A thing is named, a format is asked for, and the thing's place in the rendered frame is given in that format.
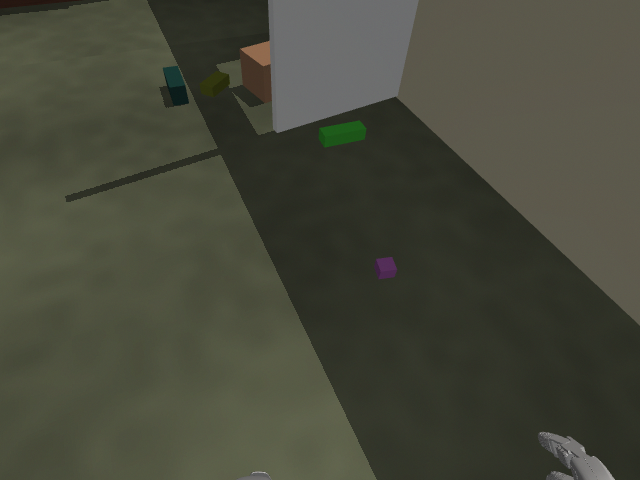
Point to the right robot hand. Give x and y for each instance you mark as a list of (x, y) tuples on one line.
[(572, 454)]

